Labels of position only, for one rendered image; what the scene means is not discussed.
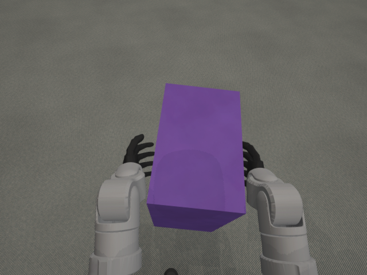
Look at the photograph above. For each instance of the carton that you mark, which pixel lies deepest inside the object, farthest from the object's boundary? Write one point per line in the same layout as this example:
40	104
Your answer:
197	178

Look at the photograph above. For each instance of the robot right hand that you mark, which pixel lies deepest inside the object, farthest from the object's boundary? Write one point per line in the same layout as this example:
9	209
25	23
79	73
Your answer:
253	159

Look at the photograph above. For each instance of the robot left forearm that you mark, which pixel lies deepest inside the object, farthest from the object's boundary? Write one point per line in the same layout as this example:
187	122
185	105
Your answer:
117	221

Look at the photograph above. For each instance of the robot right forearm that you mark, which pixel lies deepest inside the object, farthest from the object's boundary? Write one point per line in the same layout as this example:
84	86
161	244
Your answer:
281	223

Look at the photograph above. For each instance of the robot left hand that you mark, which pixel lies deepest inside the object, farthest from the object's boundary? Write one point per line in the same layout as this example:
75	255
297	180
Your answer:
133	156

